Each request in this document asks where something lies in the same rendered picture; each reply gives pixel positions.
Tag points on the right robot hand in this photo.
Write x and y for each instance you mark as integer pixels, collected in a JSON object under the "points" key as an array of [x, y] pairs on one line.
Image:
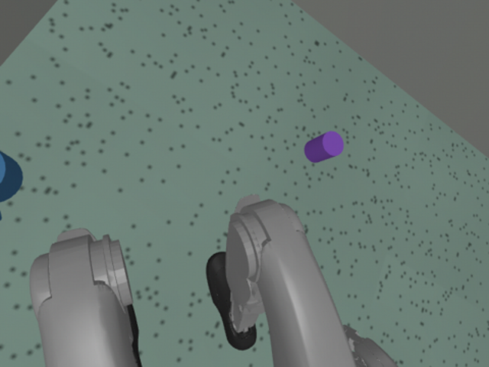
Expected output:
{"points": [[367, 352]]}

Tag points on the left robot foot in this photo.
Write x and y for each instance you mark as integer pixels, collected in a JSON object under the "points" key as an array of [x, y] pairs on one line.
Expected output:
{"points": [[135, 332]]}

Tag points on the right robot foot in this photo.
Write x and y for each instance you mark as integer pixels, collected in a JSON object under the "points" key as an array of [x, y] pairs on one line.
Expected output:
{"points": [[221, 295]]}

